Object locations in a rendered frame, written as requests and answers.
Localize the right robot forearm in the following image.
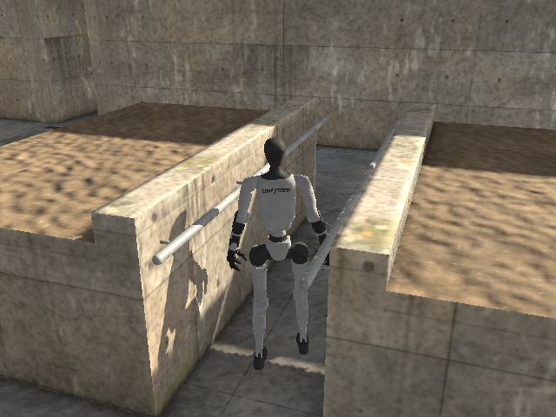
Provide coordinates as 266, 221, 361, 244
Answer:
312, 209, 328, 245

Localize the right robot hand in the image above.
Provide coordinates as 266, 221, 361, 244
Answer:
315, 250, 330, 270

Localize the robot right upper arm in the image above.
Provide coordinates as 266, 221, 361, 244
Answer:
294, 175, 321, 222

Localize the robot left upper arm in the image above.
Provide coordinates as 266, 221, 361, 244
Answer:
236, 175, 258, 223

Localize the humanoid robot torso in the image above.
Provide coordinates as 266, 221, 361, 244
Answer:
256, 170, 296, 261

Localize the left robot forearm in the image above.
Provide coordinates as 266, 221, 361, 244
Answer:
228, 210, 245, 251

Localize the robot right thigh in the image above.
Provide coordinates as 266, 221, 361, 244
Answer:
290, 242, 308, 303

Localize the left robot hand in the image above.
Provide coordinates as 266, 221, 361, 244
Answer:
227, 249, 247, 271

